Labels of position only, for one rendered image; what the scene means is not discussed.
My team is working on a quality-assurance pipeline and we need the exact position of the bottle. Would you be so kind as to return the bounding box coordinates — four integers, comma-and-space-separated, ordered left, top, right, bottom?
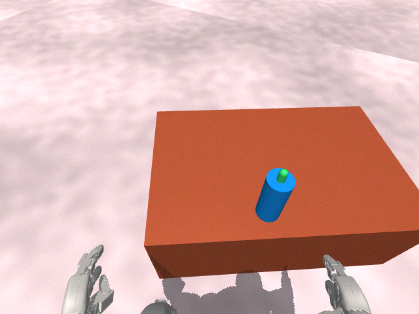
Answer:
255, 168, 296, 222

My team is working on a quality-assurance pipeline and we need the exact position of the right robot hand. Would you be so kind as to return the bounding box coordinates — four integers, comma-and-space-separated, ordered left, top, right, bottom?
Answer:
318, 254, 372, 314

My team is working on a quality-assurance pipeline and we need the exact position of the left robot hand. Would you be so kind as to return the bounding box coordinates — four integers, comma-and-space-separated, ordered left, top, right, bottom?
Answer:
61, 245, 114, 314

